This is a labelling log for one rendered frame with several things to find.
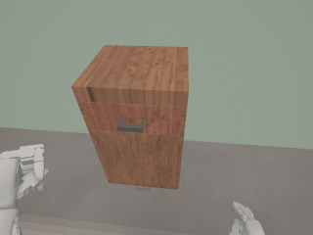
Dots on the handle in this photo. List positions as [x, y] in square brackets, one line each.
[130, 127]

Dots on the robot left hand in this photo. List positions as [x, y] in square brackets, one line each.
[28, 160]

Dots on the left robot forearm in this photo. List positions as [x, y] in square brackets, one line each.
[9, 218]

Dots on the drawer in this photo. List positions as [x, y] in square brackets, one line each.
[162, 120]

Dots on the robot right hand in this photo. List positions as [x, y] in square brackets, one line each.
[251, 226]

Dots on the cabinet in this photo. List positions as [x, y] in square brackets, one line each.
[138, 75]

